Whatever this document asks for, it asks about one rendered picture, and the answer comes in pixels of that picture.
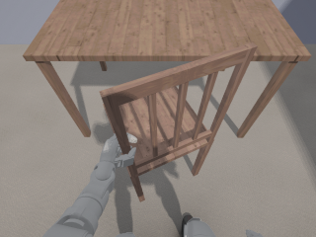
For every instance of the left robot forearm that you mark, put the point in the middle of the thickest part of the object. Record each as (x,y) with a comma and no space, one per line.
(90,204)

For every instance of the right robot shin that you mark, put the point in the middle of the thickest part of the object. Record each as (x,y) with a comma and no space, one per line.
(194,219)

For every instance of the table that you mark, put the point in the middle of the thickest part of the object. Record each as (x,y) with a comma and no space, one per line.
(163,30)

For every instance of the chair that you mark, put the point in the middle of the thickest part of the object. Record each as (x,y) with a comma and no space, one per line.
(157,113)

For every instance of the left robot upper arm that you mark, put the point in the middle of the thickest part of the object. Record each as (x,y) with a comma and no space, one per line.
(59,230)

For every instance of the robot right foot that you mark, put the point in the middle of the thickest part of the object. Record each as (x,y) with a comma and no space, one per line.
(184,222)

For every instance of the left robot hand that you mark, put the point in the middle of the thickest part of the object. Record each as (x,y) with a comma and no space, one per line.
(111,151)

